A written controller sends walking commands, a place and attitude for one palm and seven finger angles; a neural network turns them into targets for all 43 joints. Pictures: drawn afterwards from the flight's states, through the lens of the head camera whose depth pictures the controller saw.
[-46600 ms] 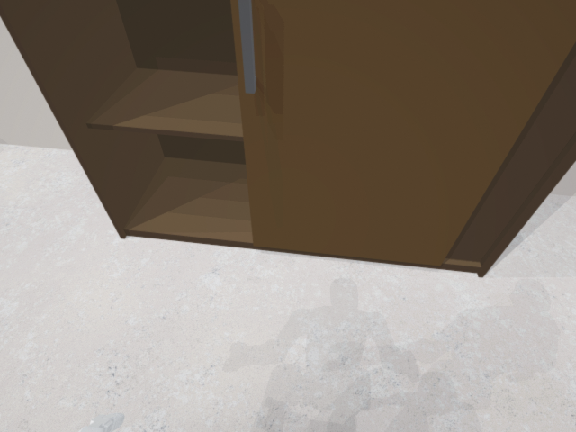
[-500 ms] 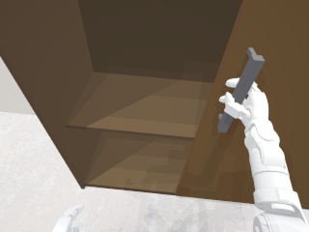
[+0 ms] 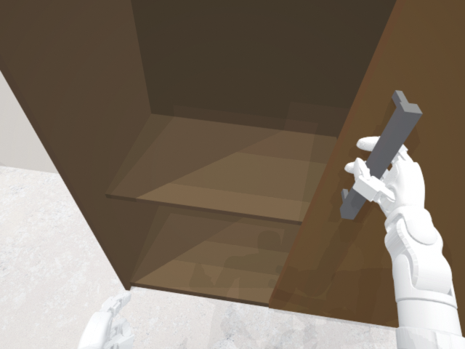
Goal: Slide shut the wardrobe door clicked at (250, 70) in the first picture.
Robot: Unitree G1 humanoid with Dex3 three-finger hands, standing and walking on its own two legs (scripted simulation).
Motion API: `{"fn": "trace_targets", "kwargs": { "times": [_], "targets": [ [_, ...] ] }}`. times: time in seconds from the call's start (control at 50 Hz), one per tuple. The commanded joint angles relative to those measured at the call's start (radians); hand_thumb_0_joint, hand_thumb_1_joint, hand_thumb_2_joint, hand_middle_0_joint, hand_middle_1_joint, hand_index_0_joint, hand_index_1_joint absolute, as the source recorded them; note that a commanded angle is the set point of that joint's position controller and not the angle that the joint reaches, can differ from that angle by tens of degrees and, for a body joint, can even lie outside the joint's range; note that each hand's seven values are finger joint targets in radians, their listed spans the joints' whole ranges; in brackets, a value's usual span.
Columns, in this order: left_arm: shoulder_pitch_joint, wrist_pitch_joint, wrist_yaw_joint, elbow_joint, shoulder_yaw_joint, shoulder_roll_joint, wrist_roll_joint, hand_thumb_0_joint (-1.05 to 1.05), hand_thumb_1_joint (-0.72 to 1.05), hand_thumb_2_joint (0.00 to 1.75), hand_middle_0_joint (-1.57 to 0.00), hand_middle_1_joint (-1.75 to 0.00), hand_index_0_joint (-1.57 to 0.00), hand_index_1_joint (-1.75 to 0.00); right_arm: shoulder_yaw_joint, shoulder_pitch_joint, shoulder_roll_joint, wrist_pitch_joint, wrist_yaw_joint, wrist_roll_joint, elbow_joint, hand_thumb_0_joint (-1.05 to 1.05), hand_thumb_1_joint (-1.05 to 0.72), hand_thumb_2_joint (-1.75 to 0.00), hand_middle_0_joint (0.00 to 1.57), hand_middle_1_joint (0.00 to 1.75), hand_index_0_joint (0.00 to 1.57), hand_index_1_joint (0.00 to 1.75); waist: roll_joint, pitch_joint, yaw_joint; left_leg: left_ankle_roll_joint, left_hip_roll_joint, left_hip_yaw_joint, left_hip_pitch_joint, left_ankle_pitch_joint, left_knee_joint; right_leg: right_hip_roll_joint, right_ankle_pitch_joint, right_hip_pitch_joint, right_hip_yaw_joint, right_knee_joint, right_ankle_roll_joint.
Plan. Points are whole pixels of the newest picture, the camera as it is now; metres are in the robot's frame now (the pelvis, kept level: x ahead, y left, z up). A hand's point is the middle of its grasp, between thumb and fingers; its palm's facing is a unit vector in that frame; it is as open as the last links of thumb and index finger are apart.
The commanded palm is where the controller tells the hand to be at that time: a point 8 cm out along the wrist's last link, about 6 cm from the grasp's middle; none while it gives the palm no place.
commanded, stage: tug the door sideways, standing still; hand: right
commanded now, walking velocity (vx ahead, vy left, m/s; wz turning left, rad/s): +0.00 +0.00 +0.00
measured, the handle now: (369, 162) +0.42 -0.18 +0.15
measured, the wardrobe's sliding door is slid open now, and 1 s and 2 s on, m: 0.59 0.53 0.42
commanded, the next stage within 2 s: step sideways, sliding the door along in 0.74 s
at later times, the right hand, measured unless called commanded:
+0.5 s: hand (356, 178) +0.37 -0.15 +0.15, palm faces +0.12 +0.99 -0.02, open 5.7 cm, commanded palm +0.34 -0.15 +0.16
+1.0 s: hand (327, 176) +0.37 -0.10 +0.15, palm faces +0.00 +0.99 -0.15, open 6.0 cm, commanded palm +0.35 -0.14 +0.16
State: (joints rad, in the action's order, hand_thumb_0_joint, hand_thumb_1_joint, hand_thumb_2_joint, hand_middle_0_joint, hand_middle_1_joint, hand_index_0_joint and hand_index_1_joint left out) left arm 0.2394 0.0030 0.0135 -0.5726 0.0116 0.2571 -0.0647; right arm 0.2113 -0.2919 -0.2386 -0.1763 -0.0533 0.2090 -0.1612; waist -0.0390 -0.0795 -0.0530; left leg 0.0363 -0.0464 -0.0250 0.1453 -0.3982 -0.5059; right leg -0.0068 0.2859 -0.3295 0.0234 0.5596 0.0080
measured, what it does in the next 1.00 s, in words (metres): stands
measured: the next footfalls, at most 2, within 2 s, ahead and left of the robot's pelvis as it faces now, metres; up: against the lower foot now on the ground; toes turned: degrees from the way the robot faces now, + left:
left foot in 1.10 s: +0.05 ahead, +0.10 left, +0.00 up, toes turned -1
right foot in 1.40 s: -0.01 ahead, -0.07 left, +0.00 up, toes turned -8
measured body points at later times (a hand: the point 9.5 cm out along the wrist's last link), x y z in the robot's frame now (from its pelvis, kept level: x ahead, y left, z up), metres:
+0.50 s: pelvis +0.02 -0.01 +0.00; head +0.04 +0.01 +0.45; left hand +0.22 +0.20 -0.10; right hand +0.36 -0.20 +0.16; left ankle -0.10 +0.10 -0.72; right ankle +0.00 -0.12 -0.73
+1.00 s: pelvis -0.01 -0.01 +0.00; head +0.03 +0.02 +0.44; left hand +0.18 +0.19 -0.12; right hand +0.37 -0.16 +0.16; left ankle -0.08 +0.10 -0.70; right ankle +0.00 -0.12 -0.73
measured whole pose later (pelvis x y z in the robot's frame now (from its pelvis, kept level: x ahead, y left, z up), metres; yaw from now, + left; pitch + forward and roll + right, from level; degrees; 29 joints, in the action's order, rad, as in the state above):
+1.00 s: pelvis -0.01 -0.01 +0.00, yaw -2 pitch +2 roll +0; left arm 0.12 0.04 0.01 -0.60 0.03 0.19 -0.01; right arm -0.07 -0.46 -0.15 -0.03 0.09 0.10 -0.22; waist -0.07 0.06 0.03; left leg 0.00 -0.03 -0.02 0.31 -0.46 -0.83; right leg 0.02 0.28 -0.34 0.01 0.59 0.03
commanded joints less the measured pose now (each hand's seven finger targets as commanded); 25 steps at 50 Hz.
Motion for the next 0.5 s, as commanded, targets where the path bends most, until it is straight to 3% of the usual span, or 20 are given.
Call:
{"fn": "trace_targets", "kwargs": {
  "times": [0.0, 0.04, 0.08, 0.14, 0.22, 0.26, 0.28, 0.34, 0.38, 0.42, 0.48],
  "targets": [
    [-0.124, -0.052, 0.000, 0.182, -0.042, 0.111, -0.001, 0.00, 0.90, 0.90, -0.20, -0.30, -0.20, -0.30, 0.050, -0.095, -0.158, 0.059, -0.034, 0.023, 0.351, 0.00, -0.90, -0.90, 0.45, 1.40, 0.45, 1.40, 0.049, -0.286, 0.072, -0.027, 0.023, 0.058, 0.006, 0.828, -0.003, 0.016, -0.562, 0.291, -0.008, 0.032, 0.049],
    [-0.127, -0.052, 0.002, 0.186, -0.041, 0.112, 0.002, 0.00, 0.90, 0.90, -0.20, -0.30, -0.20, -0.30, 0.059, -0.080, -0.163, 0.049, -0.032, 0.029, 0.381, 0.00, -0.90, -0.90, 0.45, 1.40, 0.45, 1.40, 0.048, -0.279, 0.073, -0.027, 0.024, 0.060, 0.009, 0.817, 0.000, 0.015, -0.550, 0.283, -0.008, 0.031, 0.047],
    [-0.133, -0.056, 0.007, 0.169, -0.038, 0.103, -0.001, 0.00, 0.90, 0.90, -0.20, -0.30, -0.20, -0.30, -0.040, -0.207, -0.080, 0.040, -0.026, 0.028, 0.393, 0.00, -0.90, -0.90, 0.45, 1.40, 0.45, 1.40, 0.048, -0.239, 0.039, -0.027, 0.025, 0.063, 0.046, 0.773, 0.010, 0.011, -0.534, 0.290, -0.012, 0.035, 0.049],
    [-0.119, -0.058, 0.015, 0.124, -0.042, 0.116, 0.004, 0.00, 0.90, 0.90, -0.20, -0.30, -0.20, -0.30, -0.067, -0.383, -0.069, 0.016, 0.002, 0.012, 0.340, 0.00, -0.90, -0.90, 0.45, 1.40, 0.45, 1.40, 0.017, -0.219, 0.006, -0.023, 0.017, 0.065, 0.122, 0.700, 0.013, 0.007, -0.528, 0.324, -0.030, 0.040, 0.047],
    [-0.116, -0.060, 0.012, 0.117, -0.043, 0.109, 0.010, 0.00, 0.90, 0.90, -0.20, -0.30, -0.20, -0.30, -0.148, -0.369, 0.004, -0.005, 0.025, -0.013, 0.366, 0.00, -0.90, -0.90, 0.45, 1.40, 0.45, 1.40, -0.029, -0.268, 0.007, -0.016, 0.017, 0.073, 0.135, 0.690, -0.013, 0.008, -0.602, 0.379, -0.050, 0.052, 0.045],
    [-0.119, -0.057, 0.010, 0.114, -0.043, 0.104, 0.013, 0.00, 0.90, 0.90, -0.20, -0.30, -0.20, -0.30, -0.189, -0.390, 0.038, -0.005, 0.035, -0.023, 0.388, 0.00, -0.90, -0.90, 0.45, 1.40, 0.45, 1.40, -0.016, -0.299, 0.005, -0.014, 0.017, 0.078, 0.138, 0.690, -0.029, 0.008, -0.632, 0.408, -0.061, 0.056, 0.044],
    [-0.120, -0.055, 0.010, 0.110, -0.041, 0.100, 0.016, 0.00, 0.90, 0.90, -0.20, -0.30, -0.20, -0.30, -0.224, -0.390, 0.071, -0.003, 0.039, -0.026, 0.379, 0.00, -0.90, -0.90, 0.45, 1.40, 0.45, 1.40, 0.032, -0.294, -0.002, -0.015, 0.018, 0.080, 0.129, 0.687, -0.026, 0.008, -0.619, 0.393, -0.063, 0.056, 0.047],
    [-0.134, -0.053, 0.009, 0.113, -0.039, 0.098, 0.016, 0.00, 0.90, 0.90, -0.20, -0.30, -0.20, -0.30, -0.269, -0.406, 0.110, 0.002, 0.042, -0.033, 0.357, 0.00, -0.90, -0.90, 0.45, 1.40, 0.45, 1.40, 0.074, -0.267, -0.006, -0.017, 0.020, 0.081, 0.147, 0.620, -0.005, 0.007, -0.534, 0.365, -0.073, 0.047, 0.044],
    [-0.143, -0.052, 0.009, 0.106, -0.033, 0.089, 0.016, 0.00, 0.90, 0.90, -0.20, -0.30, -0.20, -0.30, -0.320, -0.445, 0.145, 0.018, 0.046, -0.039, 0.366, 0.00, -0.90, -0.90, 0.45, 1.40, 0.45, 1.40, 0.070, -0.237, -0.016, -0.012, 0.026, 0.077, 0.149, 0.593, 0.003, 0.006, -0.510, 0.361, -0.077, 0.044, 0.046],
    [-0.144, -0.053, 0.002, 0.108, -0.032, 0.083, 0.019, 0.00, 0.90, 0.90, -0.20, -0.30, -0.20, -0.30, -0.341, -0.466, 0.166, 0.028, 0.050, -0.053, 0.373, 0.00, -0.90, -0.90, 0.45, 1.40, 0.45, 1.40, 0.008, -0.262, -0.014, -0.007, 0.020, 0.083, 0.174, 0.586, -0.014, 0.005, -0.557, 0.397, -0.088, 0.052, 0.044],
    [-0.142, -0.046, -0.005, 0.106, -0.030, 0.077, 0.021, 0.00, 0.90, 0.90, -0.20, -0.30, -0.20, -0.30, -0.395, -0.492, 0.197, 0.033, 0.053, -0.064, 0.393, 0.00, -0.90, -0.90, 0.45, 1.40, 0.45, 1.40, -0.003, -0.286, -0.020, -0.002, 0.021, 0.083, 0.175, 0.593, -0.032, 0.003, -0.617, 0.425, -0.103, 0.066, 0.045]
  ]
}}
